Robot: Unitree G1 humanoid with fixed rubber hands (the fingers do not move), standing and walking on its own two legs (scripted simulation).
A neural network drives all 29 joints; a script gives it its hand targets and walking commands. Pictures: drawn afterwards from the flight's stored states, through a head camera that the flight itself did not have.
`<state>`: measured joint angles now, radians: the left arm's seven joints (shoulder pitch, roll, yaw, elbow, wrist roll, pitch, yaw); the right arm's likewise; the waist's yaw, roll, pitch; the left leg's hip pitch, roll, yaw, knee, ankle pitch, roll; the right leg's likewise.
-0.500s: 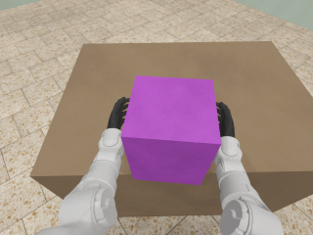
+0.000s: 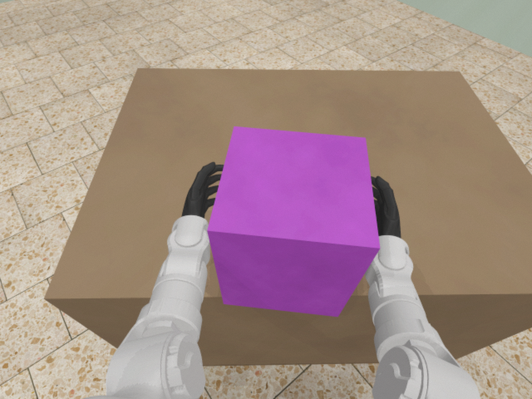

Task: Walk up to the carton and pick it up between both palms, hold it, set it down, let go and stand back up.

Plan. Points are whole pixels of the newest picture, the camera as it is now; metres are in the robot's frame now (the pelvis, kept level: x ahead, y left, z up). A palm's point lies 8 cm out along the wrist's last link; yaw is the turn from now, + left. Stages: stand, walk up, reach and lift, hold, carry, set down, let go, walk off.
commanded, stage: reach and lift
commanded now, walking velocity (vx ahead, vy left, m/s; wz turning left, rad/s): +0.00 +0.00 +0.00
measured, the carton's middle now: (289, 227) +0.39 -0.02 +0.00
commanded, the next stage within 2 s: none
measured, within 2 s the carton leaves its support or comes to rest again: leaves its support in 0.62 s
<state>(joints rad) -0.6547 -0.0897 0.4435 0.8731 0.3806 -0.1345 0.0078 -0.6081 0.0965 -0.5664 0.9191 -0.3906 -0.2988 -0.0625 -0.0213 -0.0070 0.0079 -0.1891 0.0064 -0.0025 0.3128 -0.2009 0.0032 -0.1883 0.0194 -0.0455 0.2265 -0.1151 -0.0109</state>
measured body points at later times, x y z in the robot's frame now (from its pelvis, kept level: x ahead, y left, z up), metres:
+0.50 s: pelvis +0.00 +0.00 +0.00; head +0.04 +0.01 +0.45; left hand +0.40 +0.13 +0.04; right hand +0.38 -0.17 +0.04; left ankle -0.03 +0.11 -0.75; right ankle +0.00 -0.11 -0.75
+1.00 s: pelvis -0.01 -0.01 +0.00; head +0.03 +0.01 +0.45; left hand +0.40 +0.13 +0.06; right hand +0.38 -0.17 +0.05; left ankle -0.03 +0.11 -0.75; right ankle +0.00 -0.11 -0.75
